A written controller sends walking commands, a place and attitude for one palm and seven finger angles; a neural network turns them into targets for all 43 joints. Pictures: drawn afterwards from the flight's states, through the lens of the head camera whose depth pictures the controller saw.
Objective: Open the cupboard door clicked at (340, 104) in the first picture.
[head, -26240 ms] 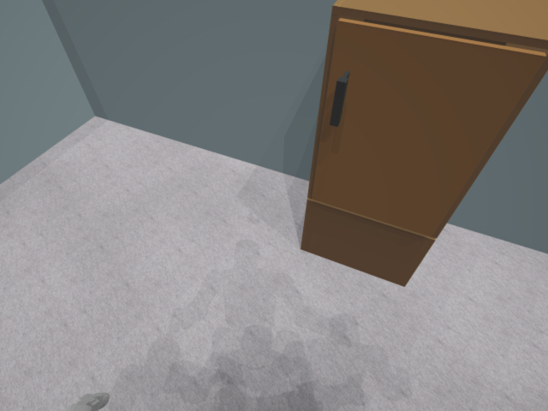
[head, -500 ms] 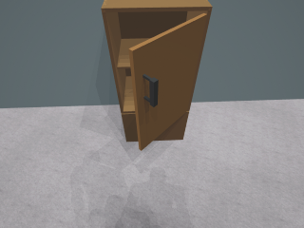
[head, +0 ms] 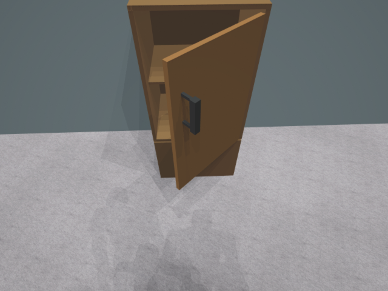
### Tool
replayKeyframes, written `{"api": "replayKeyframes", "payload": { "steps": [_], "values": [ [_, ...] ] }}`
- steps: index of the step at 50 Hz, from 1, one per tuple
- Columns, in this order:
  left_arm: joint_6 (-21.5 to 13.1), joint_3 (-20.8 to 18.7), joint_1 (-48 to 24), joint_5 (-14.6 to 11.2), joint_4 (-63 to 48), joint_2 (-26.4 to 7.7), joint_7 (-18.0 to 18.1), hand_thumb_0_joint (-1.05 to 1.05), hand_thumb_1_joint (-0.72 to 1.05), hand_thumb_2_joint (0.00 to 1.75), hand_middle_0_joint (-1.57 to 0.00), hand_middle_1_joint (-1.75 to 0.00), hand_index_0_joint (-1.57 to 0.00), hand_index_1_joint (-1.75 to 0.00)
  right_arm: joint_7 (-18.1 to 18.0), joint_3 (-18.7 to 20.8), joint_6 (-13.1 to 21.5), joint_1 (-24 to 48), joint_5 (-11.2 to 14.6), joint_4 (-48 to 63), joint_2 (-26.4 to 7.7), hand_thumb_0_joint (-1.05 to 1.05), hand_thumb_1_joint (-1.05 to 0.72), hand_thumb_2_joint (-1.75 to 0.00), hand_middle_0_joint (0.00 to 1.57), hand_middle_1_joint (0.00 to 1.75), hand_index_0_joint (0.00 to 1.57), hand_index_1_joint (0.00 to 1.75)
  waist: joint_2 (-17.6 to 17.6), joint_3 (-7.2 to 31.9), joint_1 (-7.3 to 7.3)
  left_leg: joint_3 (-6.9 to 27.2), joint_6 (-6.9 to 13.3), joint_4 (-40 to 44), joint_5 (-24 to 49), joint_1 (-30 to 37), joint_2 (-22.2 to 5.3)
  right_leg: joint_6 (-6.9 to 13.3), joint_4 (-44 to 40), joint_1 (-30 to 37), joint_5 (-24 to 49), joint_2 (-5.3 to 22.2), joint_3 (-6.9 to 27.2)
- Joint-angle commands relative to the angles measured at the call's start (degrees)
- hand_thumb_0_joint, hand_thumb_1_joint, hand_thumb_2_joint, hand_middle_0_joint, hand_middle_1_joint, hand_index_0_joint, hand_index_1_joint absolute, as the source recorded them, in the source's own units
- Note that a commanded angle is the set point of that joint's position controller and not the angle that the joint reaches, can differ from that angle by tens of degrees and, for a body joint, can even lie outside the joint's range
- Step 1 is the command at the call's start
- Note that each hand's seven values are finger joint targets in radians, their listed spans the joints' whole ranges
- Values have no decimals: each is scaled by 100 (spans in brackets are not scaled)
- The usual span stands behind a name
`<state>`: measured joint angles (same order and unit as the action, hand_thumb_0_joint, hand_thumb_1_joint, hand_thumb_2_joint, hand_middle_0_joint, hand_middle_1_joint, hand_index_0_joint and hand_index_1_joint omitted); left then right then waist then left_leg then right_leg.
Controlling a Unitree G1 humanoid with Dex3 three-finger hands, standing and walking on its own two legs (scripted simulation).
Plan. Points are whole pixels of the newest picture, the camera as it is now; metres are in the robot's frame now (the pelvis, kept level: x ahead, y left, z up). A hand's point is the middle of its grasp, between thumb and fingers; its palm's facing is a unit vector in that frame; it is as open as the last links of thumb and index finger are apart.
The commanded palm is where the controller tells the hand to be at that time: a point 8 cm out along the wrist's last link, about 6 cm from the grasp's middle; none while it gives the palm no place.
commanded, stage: look to check the result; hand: left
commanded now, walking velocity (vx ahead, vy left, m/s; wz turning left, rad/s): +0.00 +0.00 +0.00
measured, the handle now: (190, 113) +0.58 +0.04 +0.02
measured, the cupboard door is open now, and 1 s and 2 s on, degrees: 43 43 43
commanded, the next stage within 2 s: walk to a spot facing it in 0.08 s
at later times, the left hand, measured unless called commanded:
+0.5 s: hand out of the picture +0.02 +0.17 -0.18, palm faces -0.03 -0.98 -0.20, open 7.4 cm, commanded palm none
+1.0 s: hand out of the picture +0.12 +0.14 -0.16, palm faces -0.27 -0.92 -0.27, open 7.4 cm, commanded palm none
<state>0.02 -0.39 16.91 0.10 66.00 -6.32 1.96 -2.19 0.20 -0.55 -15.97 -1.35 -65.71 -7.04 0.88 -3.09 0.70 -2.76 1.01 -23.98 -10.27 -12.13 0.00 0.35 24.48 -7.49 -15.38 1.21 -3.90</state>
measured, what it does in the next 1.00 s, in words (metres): lifts its left foot, turning right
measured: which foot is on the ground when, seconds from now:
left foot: down 0.00-0.66, up 0.68-1.00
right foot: down 0.00-1.00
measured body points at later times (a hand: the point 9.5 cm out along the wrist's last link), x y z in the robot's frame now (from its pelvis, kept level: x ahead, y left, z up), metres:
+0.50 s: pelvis +0.00 -0.01 -0.01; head +0.04 -0.02 +0.44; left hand +0.02 +0.22 -0.16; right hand +0.00 -0.24 -0.17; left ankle +0.03 +0.11 -0.74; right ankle -0.02 -0.11 -0.74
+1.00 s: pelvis +0.01 -0.04 +0.00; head +0.07 -0.07 +0.44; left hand +0.13 +0.19 -0.14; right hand +0.07 -0.31 -0.14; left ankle +0.05 +0.13 -0.67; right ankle -0.03 -0.10 -0.74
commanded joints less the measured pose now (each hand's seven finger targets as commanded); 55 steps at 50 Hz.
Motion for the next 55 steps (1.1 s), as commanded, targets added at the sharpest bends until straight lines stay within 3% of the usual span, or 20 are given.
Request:
{"api": "replayKeyframes", "payload": {
  "steps": [1,13,20,23,25,27,29,30,31,32,33,34,35,36,38,40,44,50,53,55],
  "values": [
    [-84,-100,456,23,-57,-604,34,0,90,90,-20,-30,-20,-30,-8,59,67,-437,15,57,-458,0,-90,-90,20,30,20,30,-37,-214,-13,538,95,467,369,133,-522,174,-613,-443,345,499,447],
    [-27,-202,370,36,-143,-696,31,0,90,90,-20,-30,-20,-30,-55,127,13,-359,17,75,-567,0,-90,-90,20,30,20,30,-47,-180,-15,366,75,170,599,270,-617,210,-516,-530,678,492,558],
    [163,-462,40,97,-622,-908,-83,0,90,90,-20,-30,-20,-30,-111,370,-89,-125,-6,501,-861,0,-90,-90,20,30,20,30,-24,-106,6,191,102,-118,-106,34,-887,296,35,-1018,700,364,914],
    [183,-512,-46,111,-798,-932,-124,0,90,90,-20,-30,-20,-30,-117,442,-72,-32,-3,696,-1027,0,-90,-90,20,30,20,30,152,104,-20,308,192,-26,-308,133,-1139,256,414,-1203,652,179,907],
    [203,-528,-132,124,-926,-927,-160,0,90,90,-20,-30,-20,-30,-120,492,-58,-4,-21,802,-1162,0,-90,-90,20,30,20,30,466,147,-10,543,325,186,-488,144,-1429,208,872,-1394,507,-15,830],
    [231,-537,-139,126,-1026,-860,-203,0,90,90,-20,-30,-20,-30,-108,539,-28,72,-39,911,-1331,0,-90,-90,20,30,20,30,949,278,-73,814,602,488,-342,62,-1952,112,1694,-1405,-371,-166,441],
    [264,-537,-217,136,-1137,-816,-244,0,90,90,-20,-30,-20,-30,-88,559,-21,160,-69,1033,-1407,0,-90,-90,20,30,20,30,952,262,-88,753,763,554,-191,-143,-2199,62,2108,-1306,-1155,-84,273],
    [253,-547,-174,135,-1160,-811,-263,0,90,90,-20,-30,-20,-30,-83,547,-16,296,-80,1096,-1424,0,-90,-90,20,30,20,30,888,177,-188,529,676,337,66,-317,-2134,70,1824,-1110,-1012,-20,275],
    [219,-565,51,136,-1125,-865,-267,0,90,90,-20,-30,-20,-30,-77,539,-23,444,-64,1170,-1410,0,-90,-90,20,30,20,30,573,249,-336,203,473,-205,318,-459,-1920,83,1115,-703,-409,1,306],
    [156,-614,289,165,-1064,-1138,-236,0,90,90,-20,-30,-20,-30,-69,532,-59,615,-23,1272,-1287,0,-90,-90,20,30,20,30,-419,212,-474,-329,77,-1305,-74,-759,-1258,210,57,-421,962,323,1053],
    [92,-719,307,220,-1071,-1751,-141,0,90,90,-20,-30,-20,-30,-26,471,-79,577,43,1479,-860,0,-90,-90,20,30,20,30,-2181,308,-418,-856,-314,-2602,-1989,-1884,-352,627,-622,179,2082,1635,2870],
    [106,-729,477,128,-1055,-1743,-73,0,90,90,-20,-30,-20,-30,-38,501,-175,949,20,1505,-1083,0,-90,-90,20,30,20,30,-1880,138,-625,8,-276,-3635,-2407,-2005,-245,774,-710,-106,2532,1668,3184],
    [116,-712,212,123,-1098,-1639,-34,0,90,90,-20,-30,-20,-30,-31,514,-187,1015,36,1501,-1046,0,-90,-90,20,30,20,30,-1362,-27,-420,331,-271,-4090,-2093,-2261,-297,952,-537,-62,2635,1512,3078],
    [98,-689,-15,112,-1194,-1537,-15,0,90,90,-20,-30,-20,-30,-13,498,-167,973,34,1511,-1003,0,-90,-90,20,30,20,30,-886,71,-282,454,-311,-4242,-1787,-2345,-358,1130,-307,147,2859,1376,2854],
    [47,-668,-37,93,-1275,-1457,15,0,90,90,-20,-30,-20,-30,5,462,-141,940,32,1519,-919,0,-90,-90,20,30,20,30,-546,563,-243,441,-385,-4148,-1472,-2262,-344,1051,-48,672,3514,1141,2523],
    [37,-663,81,89,-1298,-1484,20,0,90,90,-20,-30,-20,-30,-10,437,-165,1065,43,1587,-906,0,-90,-90,20,30,20,30,-524,683,-297,423,-439,-3964,-1401,-2197,-282,1003,-2,876,3917,1025,2421],
    [62,-683,210,109,-1377,-1534,12,0,90,90,-20,-30,-20,-30,-34,432,-187,1274,61,1727,-943,0,-90,-90,20,30,20,30,-769,571,-337,477,-470,-3731,-1369,-2203,-197,963,-62,847,3907,917,2579],
    [91,-718,255,148,-1551,-1623,-18,0,90,90,-20,-30,-20,-30,-29,420,-133,1572,101,1974,-927,0,-90,-90,20,30,20,30,-739,518,-394,515,-429,-3096,-1483,-1947,-39,1133,-65,608,3636,845,3103],
    [96,-746,145,177,-1633,-1670,-3,0,90,90,-20,-30,-20,-30,-33,407,-61,1466,141,2065,-910,0,-90,-90,20,30,20,30,-815,732,-346,579,-376,-2442,-1585,-1596,-3,1157,116,599,3806,864,3303],
    [117,-748,-84,150,-1713,-1705,-28,0,90,90,-20,-30,-20,-30,-45,399,-31,1182,154,2028,-905,0,-90,-90,20,30,20,30,-762,707,-184,532,-340,-1634,-1240,-1017,82,990,225,180,3666,674,3232]
  ]
}}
